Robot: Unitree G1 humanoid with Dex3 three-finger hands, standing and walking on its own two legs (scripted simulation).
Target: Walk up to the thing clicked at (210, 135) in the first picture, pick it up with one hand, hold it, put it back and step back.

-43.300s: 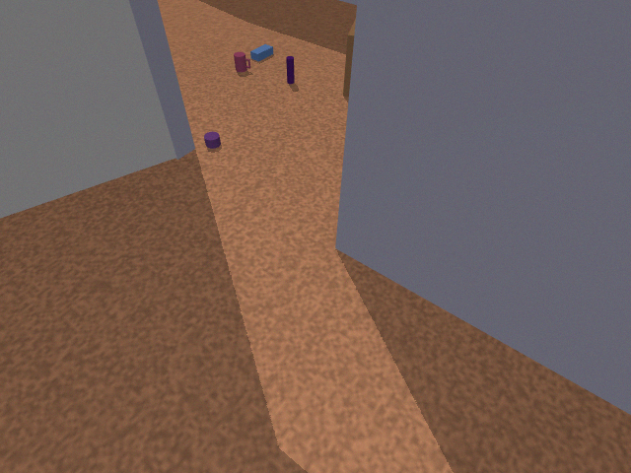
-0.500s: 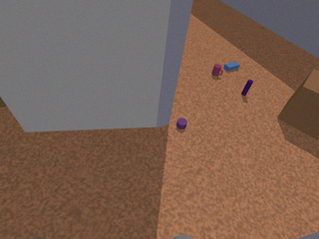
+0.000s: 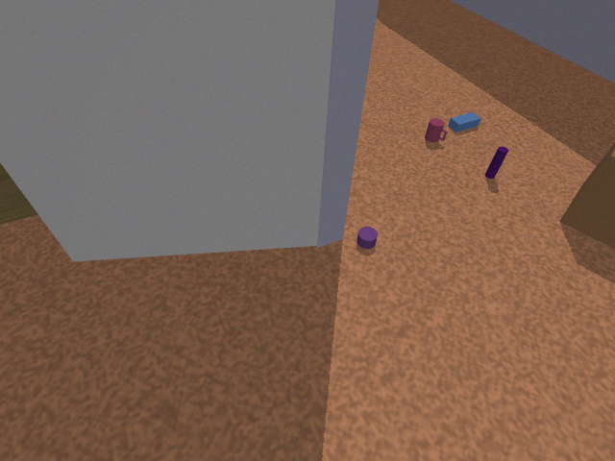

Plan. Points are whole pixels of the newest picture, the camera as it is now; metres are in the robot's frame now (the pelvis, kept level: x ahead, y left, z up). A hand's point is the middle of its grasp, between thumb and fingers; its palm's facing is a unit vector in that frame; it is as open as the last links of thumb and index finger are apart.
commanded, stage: step back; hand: right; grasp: from above
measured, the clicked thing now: (367, 237) +1.08 -0.27 -0.73
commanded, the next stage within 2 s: stand in 0.32 s
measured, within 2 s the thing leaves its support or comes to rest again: neither
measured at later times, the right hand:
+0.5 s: hand out of the picture +0.12 -0.29 -0.15, palm faces +0.05 +0.94 -0.33, open 7.4 cm
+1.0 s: hand out of the picture +0.11 -0.27 -0.13, palm faces +0.02 +0.94 -0.35, open 7.4 cm
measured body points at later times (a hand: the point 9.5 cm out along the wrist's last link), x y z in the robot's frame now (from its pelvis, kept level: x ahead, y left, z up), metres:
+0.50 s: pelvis +0.04 -0.02 +0.01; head +0.06 -0.04 +0.46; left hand +0.12 +0.27 -0.11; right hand +0.12 -0.33 -0.12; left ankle +0.06 +0.12 -0.72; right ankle +0.01 -0.14 -0.73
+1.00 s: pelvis +0.04 -0.01 +0.02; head +0.05 -0.01 +0.47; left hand +0.14 +0.28 -0.11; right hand +0.10 -0.32 -0.11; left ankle +0.06 +0.12 -0.73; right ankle +0.01 -0.14 -0.73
